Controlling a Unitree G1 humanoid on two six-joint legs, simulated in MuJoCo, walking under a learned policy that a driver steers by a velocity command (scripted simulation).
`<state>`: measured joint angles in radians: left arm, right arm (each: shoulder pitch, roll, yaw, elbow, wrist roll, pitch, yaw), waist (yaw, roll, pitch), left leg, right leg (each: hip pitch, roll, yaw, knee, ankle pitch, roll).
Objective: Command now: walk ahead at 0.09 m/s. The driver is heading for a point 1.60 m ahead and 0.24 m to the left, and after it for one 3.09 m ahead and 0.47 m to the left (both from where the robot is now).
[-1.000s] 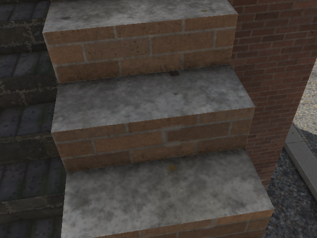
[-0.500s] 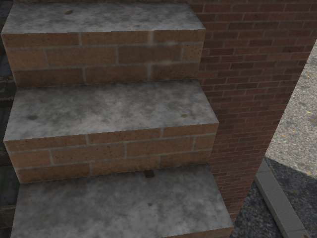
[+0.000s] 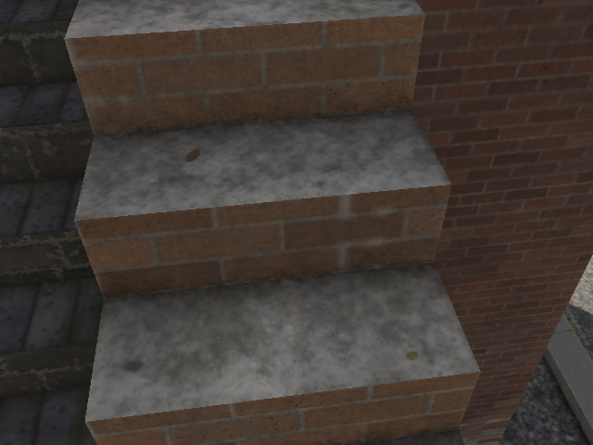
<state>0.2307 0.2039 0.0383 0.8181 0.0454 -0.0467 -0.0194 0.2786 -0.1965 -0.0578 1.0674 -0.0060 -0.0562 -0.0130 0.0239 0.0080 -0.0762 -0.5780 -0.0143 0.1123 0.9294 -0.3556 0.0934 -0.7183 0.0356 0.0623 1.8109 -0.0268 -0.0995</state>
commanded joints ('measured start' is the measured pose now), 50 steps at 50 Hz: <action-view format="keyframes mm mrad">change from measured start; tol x16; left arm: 1 180 -106 -44 3 9 9 1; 8 13 -29 -53 -26 -44 23 18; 11 279 -146 -58 86 -36 21 44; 17 71 -57 -74 57 -25 17 60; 50 251 -26 -99 170 -26 -1 45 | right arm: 1 -36 65 27 21 -8 -45 12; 50 98 -78 46 -61 14 53 -20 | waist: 1 98 10 137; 10 13 234 36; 15 -71 -247 72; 19 -74 -84 253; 50 -23 -37 145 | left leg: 1 -52 176 -313 -429 -157 56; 11 -18 188 -245 -580 -114 89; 13 73 94 -179 -249 -60 25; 17 333 72 -157 -424 36 -67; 50 382 131 -206 -577 167 -23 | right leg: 1 -95 -28 45 -73 33 -1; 5 -99 -60 -81 -286 -9 28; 8 202 -25 -257 -843 -480 39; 11 571 -77 -169 -1113 -252 11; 13 537 -167 -3 -1366 -198 35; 16 229 -284 258 -1688 -767 -22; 29 494 -187 19 -1493 -131 -1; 50 505 -194 -8 -1502 -74 3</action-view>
